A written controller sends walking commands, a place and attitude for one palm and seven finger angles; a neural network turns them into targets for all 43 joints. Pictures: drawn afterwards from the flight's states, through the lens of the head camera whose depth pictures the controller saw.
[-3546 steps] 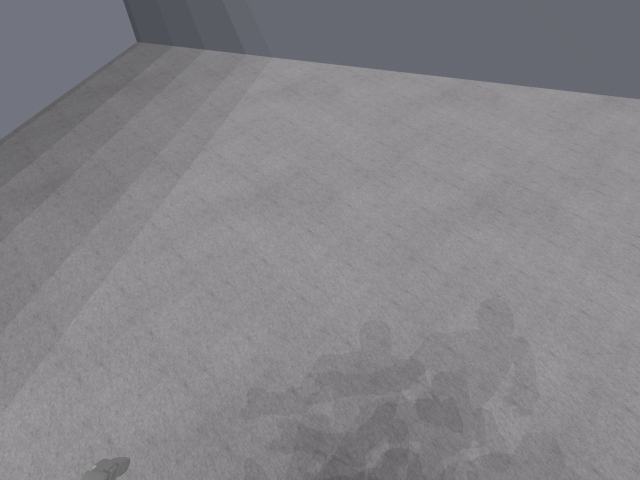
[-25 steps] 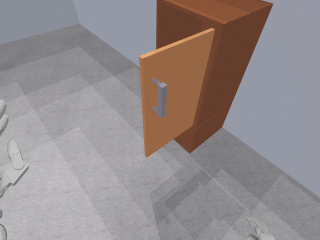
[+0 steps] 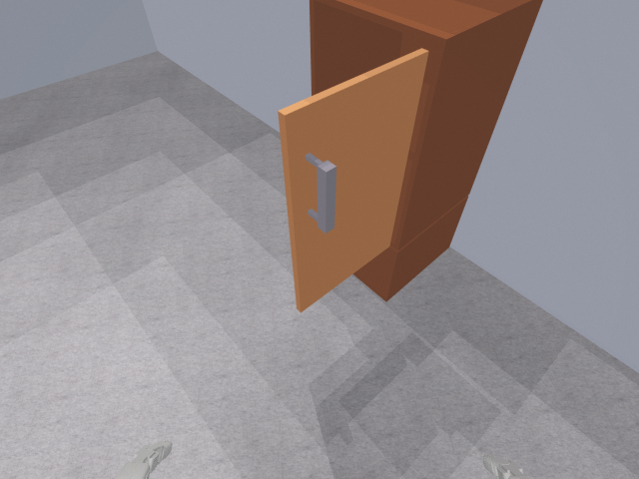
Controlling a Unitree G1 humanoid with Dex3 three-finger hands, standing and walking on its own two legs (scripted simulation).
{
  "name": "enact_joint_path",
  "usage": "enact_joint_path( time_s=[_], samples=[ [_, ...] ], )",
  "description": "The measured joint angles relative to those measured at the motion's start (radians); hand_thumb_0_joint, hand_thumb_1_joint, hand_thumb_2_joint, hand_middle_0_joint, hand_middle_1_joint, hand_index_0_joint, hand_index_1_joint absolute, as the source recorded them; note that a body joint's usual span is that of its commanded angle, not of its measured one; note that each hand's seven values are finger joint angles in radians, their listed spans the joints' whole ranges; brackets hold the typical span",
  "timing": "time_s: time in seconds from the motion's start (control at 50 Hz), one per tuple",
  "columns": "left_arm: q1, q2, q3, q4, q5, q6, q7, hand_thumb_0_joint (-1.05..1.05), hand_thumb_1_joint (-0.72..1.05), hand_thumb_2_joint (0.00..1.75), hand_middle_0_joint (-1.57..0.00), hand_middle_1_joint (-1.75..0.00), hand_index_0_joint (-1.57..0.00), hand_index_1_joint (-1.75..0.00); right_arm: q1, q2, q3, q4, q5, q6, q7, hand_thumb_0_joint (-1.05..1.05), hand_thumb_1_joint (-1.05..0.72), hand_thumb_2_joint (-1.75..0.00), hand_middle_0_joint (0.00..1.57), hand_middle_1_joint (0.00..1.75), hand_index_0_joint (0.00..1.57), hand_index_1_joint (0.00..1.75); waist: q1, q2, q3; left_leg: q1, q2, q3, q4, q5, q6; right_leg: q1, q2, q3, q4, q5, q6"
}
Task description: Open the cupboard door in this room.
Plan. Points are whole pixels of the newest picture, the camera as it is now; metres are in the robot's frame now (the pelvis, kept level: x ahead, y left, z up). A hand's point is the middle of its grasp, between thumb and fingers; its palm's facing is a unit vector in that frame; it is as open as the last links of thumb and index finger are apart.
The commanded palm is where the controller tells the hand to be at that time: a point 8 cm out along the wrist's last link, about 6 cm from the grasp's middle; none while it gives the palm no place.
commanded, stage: let the arm hang, fingers relaxed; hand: left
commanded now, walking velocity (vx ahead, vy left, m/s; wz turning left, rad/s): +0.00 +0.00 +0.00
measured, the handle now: (318, 193) +0.61 +0.03 -0.01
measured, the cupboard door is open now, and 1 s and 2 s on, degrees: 89 89 89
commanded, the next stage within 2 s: look to check the result in 0.88 s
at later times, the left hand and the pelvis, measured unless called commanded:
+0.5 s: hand out of the picture -0.07 +0.18 -0.16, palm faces +0.07 -0.98 -0.20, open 7.3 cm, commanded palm none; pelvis -0.02 +0.01 +0.01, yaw +0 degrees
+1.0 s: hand out of the picture -0.03 +0.17 -0.17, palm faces +0.06 -0.98 -0.18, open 7.4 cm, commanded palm none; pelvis -0.01 +0.01 +0.01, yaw +0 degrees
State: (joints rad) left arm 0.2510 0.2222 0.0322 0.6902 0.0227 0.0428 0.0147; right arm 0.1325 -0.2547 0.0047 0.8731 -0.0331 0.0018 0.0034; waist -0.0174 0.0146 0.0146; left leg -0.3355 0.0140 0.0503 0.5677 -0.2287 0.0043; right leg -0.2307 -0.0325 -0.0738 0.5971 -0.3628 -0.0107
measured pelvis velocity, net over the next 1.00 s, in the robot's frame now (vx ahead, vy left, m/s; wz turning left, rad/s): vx -0.01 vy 0.01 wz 0.00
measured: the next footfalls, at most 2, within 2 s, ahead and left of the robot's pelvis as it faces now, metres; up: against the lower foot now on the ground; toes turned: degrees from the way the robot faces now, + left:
none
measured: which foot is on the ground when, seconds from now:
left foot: down 0.00-1.00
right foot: down 0.00-1.00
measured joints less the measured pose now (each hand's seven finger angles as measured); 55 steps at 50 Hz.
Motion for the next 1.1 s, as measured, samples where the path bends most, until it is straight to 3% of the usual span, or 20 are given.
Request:
enact_joint_path(
  time_s=[0.06, 0.18, 0.32, 0.56, 0.72, 1.1],
  samples=[
    [0.02, -0.058, -0.02, 0.178, -0.012, 0.008, 0.012, 0.0, 0.94, 0.9, -0.2, -0.3, -0.2, -0.3, 0.034, 0.027, 0.007, 0.06, -0.002, 0.015, -0.006, 0.01, -0.91, -0.9, 0.2, 0.3, 0.2, 0.3, -0.002, -0.039, 0.026, 0.024, 0.006, -0.008, -0.023, 0.013, -0.002, 0.033, 0.009, -0.008, -0.038, 0.019, 0.0],
    [0.068, -0.031, -0.01, 0.359, -0.015, -0.011, 0.009, -0.01, 1.0, 0.9, -0.21, -0.3, -0.2, -0.3, 0.109, 0.071, 0.008, 0.186, 0.001, 0.036, -0.022, 0.01, -0.91, -0.9, 0.2, 0.3, 0.2, 0.3, 0.028, -0.042, 0.054, 0.045, 0.019, -0.03, -0.071, 0.047, -0.005, 0.083, 0.03, -0.029, -0.139, 0.078, -0.006],
    [0.122, -0.044, -0.015, 0.465, -0.016, -0.02, 0.011, 0.0, 0.94, 0.9, -0.2, -0.3, -0.2, -0.3, 0.16, 0.102, 0.003, 0.253, 0.006, 0.035, -0.029, 0.01, -0.91, -0.9, 0.2, 0.3, 0.2, 0.3, 0.029, -0.005, 0.059, 0.062, 0.008, -0.021, -0.11, 0.072, 0.007, 0.092, 0.019, -0.022, -0.167, 0.1, 0.005],
    [0.094, -0.101, -0.013, 0.464, -0.014, -0.035, 0.022, 0.0, 0.91, 0.9, -0.2, -0.3, -0.19, -0.3, 0.173, 0.148, 0.0, 0.275, 0.003, 0.023, -0.03, 0.01, -0.91, -0.9, 0.2, 0.3, 0.2, 0.3, 0.019, 0.01, 0.029, 0.066, -0.007, -0.003, -0.121, 0.081, 0.017, 0.072, 0.001, -0.006, -0.134, 0.091, 0.014],
    [0.054, -0.126, -0.012, 0.435, -0.012, -0.046, 0.023, 0.0, 0.91, 0.9, -0.2, -0.3, -0.19, -0.3, 0.168, 0.148, -0.005, 0.271, 0.001, 0.017, -0.032, 0.01, -0.91, -0.9, 0.2, 0.3, 0.2, 0.3, 0.013, -0.001, 0.011, 0.066, -0.006, -0.001, -0.117, 0.078, 0.015, 0.069, 0.001, -0.004, -0.125, 0.086, 0.012],
    [0.063, -0.101, -0.009, 0.452, -0.016, -0.047, 0.024, 0.0, 0.91, 0.9, -0.2, -0.3, -0.19, -0.3, 0.149, 0.132, -0.006, 0.276, 0.005, 0.012, -0.035, 0.0, -0.91, -0.9, 0.2, 0.3, 0.2, 0.3, 0.015, -0.006, 0.038, 0.084, 0.004, -0.002, -0.126, 0.068, 0.004, 0.093, 0.013, -0.003, -0.149, 0.083, 0.005]
  ],
)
